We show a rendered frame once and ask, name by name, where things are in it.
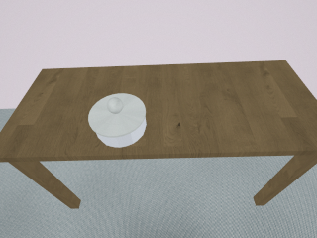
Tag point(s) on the table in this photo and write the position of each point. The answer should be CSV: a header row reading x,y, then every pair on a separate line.
x,y
193,110

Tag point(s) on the pot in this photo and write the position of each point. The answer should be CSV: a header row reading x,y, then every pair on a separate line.
x,y
124,141

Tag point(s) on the knob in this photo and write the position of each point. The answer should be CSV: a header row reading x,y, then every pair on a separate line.
x,y
114,105

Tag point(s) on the lid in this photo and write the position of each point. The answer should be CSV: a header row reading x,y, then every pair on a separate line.
x,y
114,125

